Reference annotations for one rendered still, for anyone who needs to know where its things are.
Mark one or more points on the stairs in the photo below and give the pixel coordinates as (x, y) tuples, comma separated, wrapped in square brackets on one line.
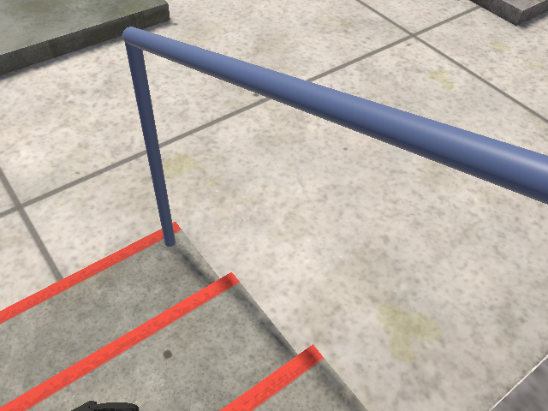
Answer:
[(155, 326)]

